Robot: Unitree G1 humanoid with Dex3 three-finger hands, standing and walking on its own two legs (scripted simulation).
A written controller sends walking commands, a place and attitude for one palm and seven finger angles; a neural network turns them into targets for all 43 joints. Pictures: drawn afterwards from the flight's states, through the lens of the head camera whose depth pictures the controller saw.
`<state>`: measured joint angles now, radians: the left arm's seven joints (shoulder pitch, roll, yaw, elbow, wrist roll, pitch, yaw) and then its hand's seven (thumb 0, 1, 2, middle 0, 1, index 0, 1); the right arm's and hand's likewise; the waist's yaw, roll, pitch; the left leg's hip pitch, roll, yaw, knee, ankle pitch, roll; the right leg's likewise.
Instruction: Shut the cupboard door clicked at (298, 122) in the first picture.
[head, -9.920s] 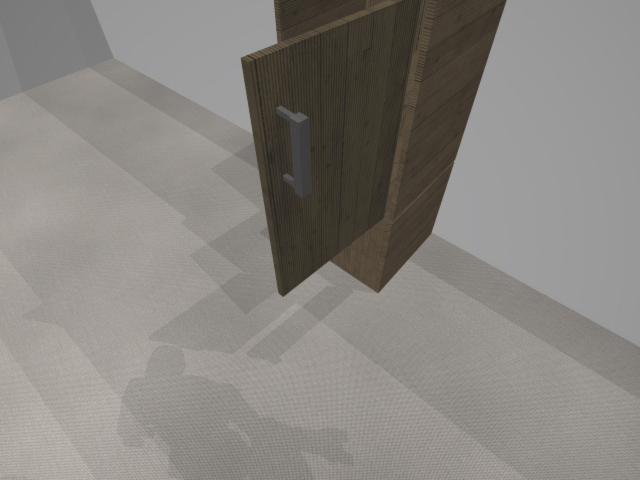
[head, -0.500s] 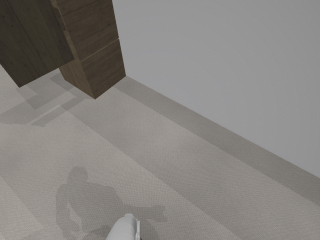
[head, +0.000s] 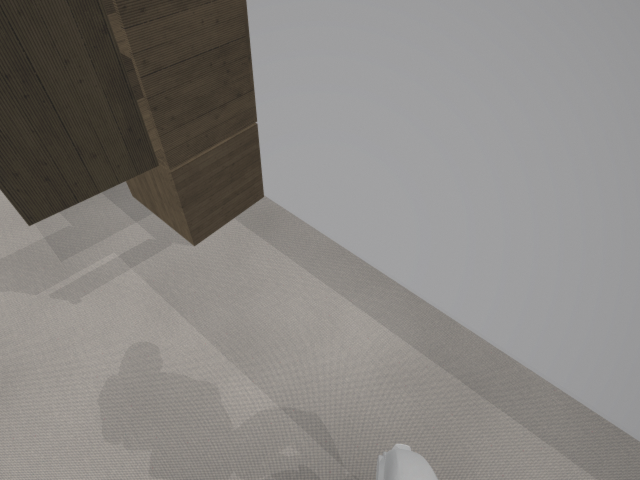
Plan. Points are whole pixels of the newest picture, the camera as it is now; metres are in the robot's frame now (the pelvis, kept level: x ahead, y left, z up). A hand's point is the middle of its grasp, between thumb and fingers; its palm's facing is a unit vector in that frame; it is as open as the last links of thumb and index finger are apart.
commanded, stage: walk to a spot facing it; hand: left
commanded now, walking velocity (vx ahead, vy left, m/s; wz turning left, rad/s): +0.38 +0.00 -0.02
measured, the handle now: out of the picture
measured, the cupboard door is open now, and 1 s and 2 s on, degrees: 85 85 85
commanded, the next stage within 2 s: turn to face it in 0.54 s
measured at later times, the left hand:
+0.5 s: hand (235, 399) +0.26 +0.15 -0.17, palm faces +0.12 -0.97 -0.21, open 7.0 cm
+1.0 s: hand (214, 303) +0.44 +0.22 -0.17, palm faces +0.28 -0.94 -0.19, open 7.4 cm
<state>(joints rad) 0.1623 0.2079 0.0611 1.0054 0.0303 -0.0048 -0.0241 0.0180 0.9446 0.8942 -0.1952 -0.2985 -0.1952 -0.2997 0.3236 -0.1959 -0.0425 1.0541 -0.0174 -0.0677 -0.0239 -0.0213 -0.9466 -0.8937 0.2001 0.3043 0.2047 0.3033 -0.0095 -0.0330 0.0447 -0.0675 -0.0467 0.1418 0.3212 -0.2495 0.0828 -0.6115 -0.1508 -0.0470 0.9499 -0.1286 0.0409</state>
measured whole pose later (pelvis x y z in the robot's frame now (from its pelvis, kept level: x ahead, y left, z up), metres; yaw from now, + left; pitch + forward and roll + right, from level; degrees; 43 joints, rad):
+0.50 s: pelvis +0.23 -0.05 +0.00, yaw +5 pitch +0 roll -1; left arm 0.24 0.19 0.06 1.05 0.02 -0.09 0.00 -0.03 0.97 0.89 -0.20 -0.30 -0.20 -0.30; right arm 0.24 -0.16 -0.05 1.06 -0.03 -0.01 0.01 0.00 -0.93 -0.89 0.20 0.30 0.20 0.30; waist -0.03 0.00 0.04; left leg -0.55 0.11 0.07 0.87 -0.22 -0.02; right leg -0.09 -0.03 -0.22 0.37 -0.27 -0.03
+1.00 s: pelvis +0.39 +0.01 -0.01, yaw +15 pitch +1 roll -1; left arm 0.14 0.19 0.06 0.95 0.02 0.02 0.00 0.01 0.91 0.89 -0.20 -0.30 -0.20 -0.30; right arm 0.21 -0.18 -0.03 1.00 -0.02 0.01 -0.01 0.00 -0.93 -0.89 0.20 0.30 0.21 0.30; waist -0.01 -0.01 0.06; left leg -0.30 -0.04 0.03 0.48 -0.20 0.07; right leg -0.53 -0.09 -0.01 0.95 -0.34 0.08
